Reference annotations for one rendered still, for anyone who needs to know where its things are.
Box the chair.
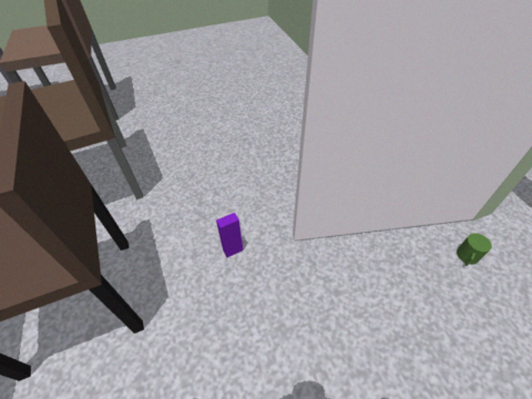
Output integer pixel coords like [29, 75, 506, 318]
[0, 0, 118, 121]
[0, 81, 145, 381]
[0, 0, 144, 200]

